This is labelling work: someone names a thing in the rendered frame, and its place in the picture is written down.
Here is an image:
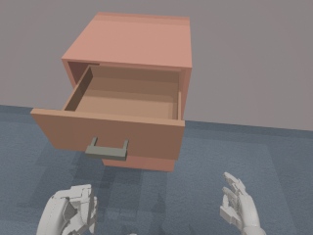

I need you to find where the drawer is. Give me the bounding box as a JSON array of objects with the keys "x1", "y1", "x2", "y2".
[{"x1": 30, "y1": 65, "x2": 185, "y2": 161}]

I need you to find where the handle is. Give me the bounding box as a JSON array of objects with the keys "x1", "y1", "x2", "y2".
[{"x1": 85, "y1": 136, "x2": 129, "y2": 162}]

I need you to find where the left robot hand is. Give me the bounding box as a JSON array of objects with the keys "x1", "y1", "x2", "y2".
[{"x1": 36, "y1": 184, "x2": 99, "y2": 235}]

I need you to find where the right robot hand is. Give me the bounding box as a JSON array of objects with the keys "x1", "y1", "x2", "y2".
[{"x1": 219, "y1": 171, "x2": 261, "y2": 232}]

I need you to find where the cabinet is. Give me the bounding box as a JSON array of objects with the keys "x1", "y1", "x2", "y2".
[{"x1": 61, "y1": 12, "x2": 193, "y2": 172}]

